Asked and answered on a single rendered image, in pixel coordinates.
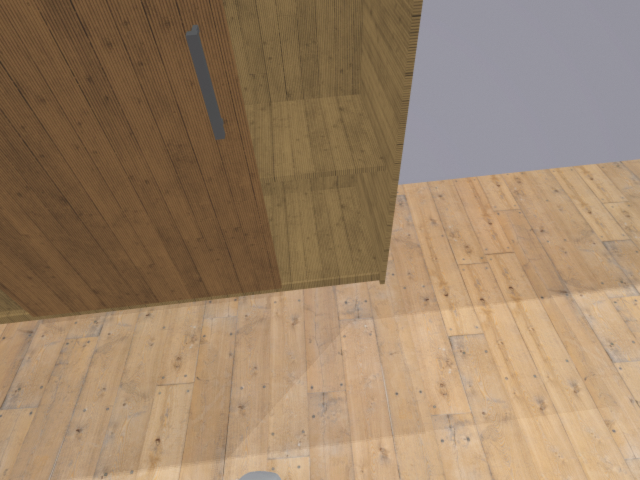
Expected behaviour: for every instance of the wardrobe door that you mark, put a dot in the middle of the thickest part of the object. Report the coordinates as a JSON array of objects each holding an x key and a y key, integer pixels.
[
  {"x": 113, "y": 189},
  {"x": 7, "y": 304}
]

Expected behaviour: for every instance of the handle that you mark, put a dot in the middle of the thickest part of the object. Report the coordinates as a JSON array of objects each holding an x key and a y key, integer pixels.
[{"x": 199, "y": 61}]

